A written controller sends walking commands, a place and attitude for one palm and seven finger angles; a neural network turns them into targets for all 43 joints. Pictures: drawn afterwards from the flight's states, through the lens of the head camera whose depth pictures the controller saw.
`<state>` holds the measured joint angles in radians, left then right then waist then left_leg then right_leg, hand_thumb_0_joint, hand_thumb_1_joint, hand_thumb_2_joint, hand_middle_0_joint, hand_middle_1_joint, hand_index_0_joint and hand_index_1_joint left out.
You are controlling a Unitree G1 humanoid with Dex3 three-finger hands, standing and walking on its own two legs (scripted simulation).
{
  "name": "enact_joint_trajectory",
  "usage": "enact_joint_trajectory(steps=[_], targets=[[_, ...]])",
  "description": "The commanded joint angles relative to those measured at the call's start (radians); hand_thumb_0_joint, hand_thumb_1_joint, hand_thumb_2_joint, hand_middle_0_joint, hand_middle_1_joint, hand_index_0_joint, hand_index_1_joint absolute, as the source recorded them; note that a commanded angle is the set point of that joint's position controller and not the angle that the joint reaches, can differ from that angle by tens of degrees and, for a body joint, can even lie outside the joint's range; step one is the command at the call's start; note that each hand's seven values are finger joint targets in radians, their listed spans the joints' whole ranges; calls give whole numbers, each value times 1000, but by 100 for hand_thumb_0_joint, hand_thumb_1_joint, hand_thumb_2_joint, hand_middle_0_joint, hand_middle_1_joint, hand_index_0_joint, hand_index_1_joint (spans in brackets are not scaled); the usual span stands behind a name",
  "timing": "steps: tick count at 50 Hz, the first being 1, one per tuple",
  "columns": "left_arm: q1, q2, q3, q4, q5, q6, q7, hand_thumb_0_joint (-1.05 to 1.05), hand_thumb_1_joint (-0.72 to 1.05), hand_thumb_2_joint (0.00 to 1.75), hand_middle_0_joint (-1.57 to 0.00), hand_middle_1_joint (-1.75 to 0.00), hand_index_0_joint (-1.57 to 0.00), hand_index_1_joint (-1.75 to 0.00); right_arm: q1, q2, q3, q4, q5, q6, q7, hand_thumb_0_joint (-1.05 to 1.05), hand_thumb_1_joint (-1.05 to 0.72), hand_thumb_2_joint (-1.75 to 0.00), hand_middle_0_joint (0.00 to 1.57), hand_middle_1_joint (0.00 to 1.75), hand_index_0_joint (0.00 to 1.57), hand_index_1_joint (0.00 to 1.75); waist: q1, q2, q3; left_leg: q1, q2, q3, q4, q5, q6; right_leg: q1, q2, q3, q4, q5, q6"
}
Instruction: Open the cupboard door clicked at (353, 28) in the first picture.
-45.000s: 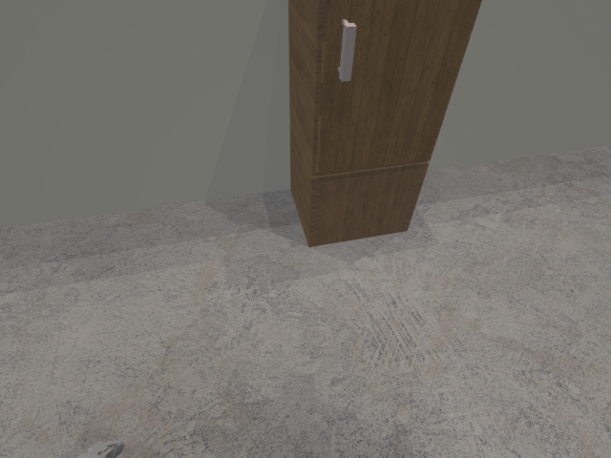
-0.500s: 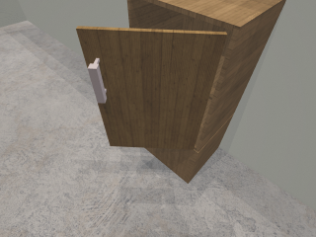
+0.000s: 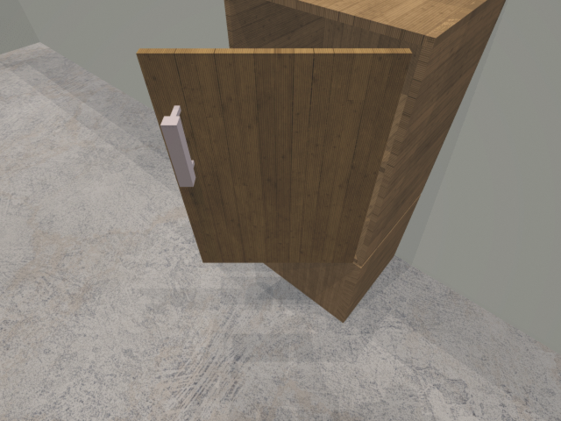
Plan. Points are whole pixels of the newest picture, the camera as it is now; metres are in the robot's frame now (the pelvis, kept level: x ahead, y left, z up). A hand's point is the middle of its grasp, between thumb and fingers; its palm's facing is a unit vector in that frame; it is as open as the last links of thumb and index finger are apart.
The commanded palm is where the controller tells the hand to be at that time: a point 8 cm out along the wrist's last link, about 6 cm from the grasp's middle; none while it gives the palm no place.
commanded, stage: look again from close up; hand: left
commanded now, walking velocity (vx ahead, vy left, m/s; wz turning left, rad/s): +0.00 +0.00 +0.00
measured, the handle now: (182, 146) +0.55 +0.21 +0.09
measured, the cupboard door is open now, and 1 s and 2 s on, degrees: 40 40 40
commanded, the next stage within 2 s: raise the hand with hooked fingers in 0.04 s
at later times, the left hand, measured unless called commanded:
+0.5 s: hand (173, 367) +0.20 +0.16 -0.02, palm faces +0.04 -1.00 +0.00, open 8.2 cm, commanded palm +0.14 +0.24 -0.03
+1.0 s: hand (125, 342) +0.21 +0.22 +0.03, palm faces +0.12 -0.99 -0.04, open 11.2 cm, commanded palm +0.18 +0.27 +0.03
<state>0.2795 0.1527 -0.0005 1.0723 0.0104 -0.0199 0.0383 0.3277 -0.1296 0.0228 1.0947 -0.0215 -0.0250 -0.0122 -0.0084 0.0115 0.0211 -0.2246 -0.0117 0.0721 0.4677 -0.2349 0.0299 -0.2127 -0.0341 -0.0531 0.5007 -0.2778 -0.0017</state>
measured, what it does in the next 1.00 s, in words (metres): stands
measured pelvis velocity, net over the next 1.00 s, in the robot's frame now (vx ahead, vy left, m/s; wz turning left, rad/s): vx -0.01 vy -0.02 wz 0.02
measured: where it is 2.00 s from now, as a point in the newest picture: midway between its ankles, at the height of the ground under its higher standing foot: outside the picture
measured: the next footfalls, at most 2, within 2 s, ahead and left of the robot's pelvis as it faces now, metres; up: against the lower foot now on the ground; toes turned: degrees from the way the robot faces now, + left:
none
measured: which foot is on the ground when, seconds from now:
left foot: down 0.00-1.00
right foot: down 0.00-1.00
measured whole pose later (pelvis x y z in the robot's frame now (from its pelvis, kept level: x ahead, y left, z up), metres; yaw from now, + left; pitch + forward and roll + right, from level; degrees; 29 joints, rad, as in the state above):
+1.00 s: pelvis -0.01 -0.02 -0.04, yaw +1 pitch +8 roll -1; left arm 0.34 0.29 0.35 0.06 -0.38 -0.25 -0.32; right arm 0.31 -0.22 0.02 0.61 0.04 -0.21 -0.08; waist -0.02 0.03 -0.10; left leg -0.62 0.04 0.02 0.88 -0.40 -0.01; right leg -0.58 0.00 -0.09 0.87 -0.43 -0.04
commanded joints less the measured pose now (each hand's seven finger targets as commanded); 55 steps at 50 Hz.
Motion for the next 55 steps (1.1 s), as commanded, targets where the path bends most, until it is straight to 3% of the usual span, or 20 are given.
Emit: enact_joint_trajectory(steps=[1, 6, 7, 8, 9, 10, 11, 12, 14, 17, 19, 20, 25, 29, 35, 38, 41, 45, 49, 55], targets=[[71, 90, 12, -26, 2, -10, 0, 0, 90, 90, -20, -30, -20, -30, 33, -110, -25, -30, 7, -20, -13, 0, -90, -90, 20, 30, 20, 30, 17, -9, 31, -28, 111, -124, -121, 84, 19, 16, -66, 79, -86, 82, -39], [64, 97, 13, -15, 3, -9, 1, 0, 90, 90, -20, -30, -20, -30, 16, -113, -27, -17, 8, -21, -17, 0, -90, -90, 20, 30, 20, 30, 15, 7, 19, 13, 114, -113, -106, 159, 18, 22, -72, 78, -86, 141, -35], [138, 110, 8, 23, 12, -17, 39, 0, 90, 90, -20, -30, -20, -30, -70, -147, -32, -80, 21, -16, -10, 0, -90, -90, 20, 30, 20, 30, 47, -109, 33, -33, 141, -92, 79, 223, -10, 2, -113, 124, -114, 393, -22], [-621, 359, 163, -1560, -182, -234, 39, 0, 88, 89, -20, -32, -20, -32, -61, -322, -65, -432, 61, -166, -45, 0, -90, -90, 20, 30, 20, 30, -88, 121, -480, 229, 19, -88, -24, 274, -3, 52, -5, 31, -19, 340, -35], [-146, 288, 142, -1310, -103, -178, 75, 0, 85, 88, -20, -33, -20, -33, -141, -214, -23, -376, 57, -264, -80, 0, -90, -90, 20, 30, 20, 30, 24, 249, -437, 290, 58, -75, -52, 370, -15, 16, 25, 13, 38, 152, -49], [-95, 234, 112, -1201, -119, -125, 120, 0, 83, 87, -21, -34, -21, -34, -136, -220, -37, -307, 60, -287, -83, 0, -90, -90, 20, 30, 20, 30, 8, 241, -347, 180, 62, -78, -48, 281, -48, -18, 15, -16, 44, 56, -36], [186, -41, -51, -989, -132, -28, 116, 0, 81, 86, -21, -36, -21, -36, -107, -170, -42, -300, 72, -286, -70, 0, -90, -90, 20, 30, 20, 30, -19, 139, -162, 86, 70, -102, -76, 174, -38, -97, 19, -35, 28, 17, -24], [27, -26, -52, -1184, -180, -55, 98, 0, 78, 85, -21, -37, -21, -37, -133, -219, -46, -384, 82, -295, -63, 0, -90, -90, 20, 30, 20, 30, -28, 94, -15, -6, 60, -125, -65, 74, -29, -121, 11, -46, 15, 29, -20], [47, 46, 26, -1163, -159, -155, 73, 0, 74, 83, -21, -40, -21, -40, -145, -247, -68, -431, 52, -316, -65, 0, -90, -90, 20, 30, 20, 30, -51, -37, 24, -91, 32, -124, 17, -27, -18, -215, 21, -59, 13, -27, -17], [346, -3, 95, -910, -194, -316, -44, 0, 67, 80, -22, -45, -22, -45, -177, -234, -93, -500, 32, -299, -35, 0, -90, -90, 20, 30, 20, 30, 32, -280, 26, -268, 16, -96, 158, -25, -34, -336, 39, -77, 118, -94, -18], [431, 13, 140, -908, -235, -455, -171, 0, 62, 78, -22, -48, -22, -48, -205, -235, -111, -551, 27, -286, -8, 0, -90, -90, 20, 30, 20, 30, 68, -305, -47, -364, 1, -68, 250, -14, -42, -350, 37, -57, 207, -37, -21], [450, 83, 223, -861, -246, -504, -234, 0, 60, 77, -22, -50, -22, -50, -208, -245, -125, -574, 34, -274, 6, 0, -90, -90, 20, 30, 20, 30, 88, -225, -79, -372, -9, -61, 282, 24, -50, -322, 32, -43, 249, 37, -34], [277, 214, 313, -1154, -276, -511, -337, 0, 48, 72, -23, -57, -23, -57, -233, -240, -120, -717, 41, -236, 5, 0, -90, -90, 20, 30, 20, 30, 97, 92, -311, -379, -21, -19, 386, 82, -28, -304, 28, 4, 367, 145, -36], [88, 222, 324, -1474, -304, -574, -260, 0, 39, 68, -24, -63, -24, -63, -162, -201, -106, -713, 35, -237, -22, 0, -90, -90, 20, 30, 20, 30, 28, 183, -407, -292, 3, -57, 446, 135, -7, -338, 35, 41, 351, 181, -24], [-67, 188, 168, -1333, -307, -592, -374, 0, 25, 62, -25, -72, -25, -72, -137, -243, -70, -630, 50, -276, -58, 0, -90, -90, 20, 30, 20, 30, -92, 77, -207, -397, 30, -112, 499, -18, 8, -489, 51, 60, 315, 11, -19], [-15, 289, 275, -1170, -324, -438, -457, 0, 18, 59, -25, -76, -25, -76, -148, -261, -69, -638, 70, -266, -81, 0, -90, -90, 20, 30, 20, 30, -51, -25, -240, -449, 18, -98, 458, -68, 8, -387, 24, 117, 221, -87, 0], [66, 343, 398, -1127, -377, -272, -480, 0, 11, 56, -26, -81, -26, -81, -178, -246, -62, -683, 79, -247, -89, 0, -90, -90, 20, 30, 20, 30, 38, -36, -354, -411, 1, -88, 407, 7, 4, -209, -8, 134, 194, 4, 15], [71, 357, 528, -1199, -446, -250, -381, 0, 1, 52, -26, -87, -26, -87, -199, -206, -54, -691, 68, -243, -86, 0, -90, -90, 20, 30, 20, 30, 86, -79, -353, -386, 6, -104, 352, 54, -12, -125, -13, 110, 191, 130, 30], [29, 295, 449, -1228, -398, -355, -321, 0, -8, 48, -27, -93, -27, -93, -151, -217, -66, -656, 64, -265, -72, 0, -90, -90, 20, 30, 20, 30, 38, -40, -256, -333, 13, -86, 304, 43, -9, -237, 15, 60, 188, 88, 20], [-139, 331, 355, -1154, -366, -363, -415, 0, -22, 42, -28, -102, -28, -102, -111, -273, -62, -630, 77, -304, -88, 0, -90, -90, 20, 30, 20, 30, -15, 19, -187, -281, 15, -90, 268, -52, 4, -300, 25, 64, 125, -107, -2]])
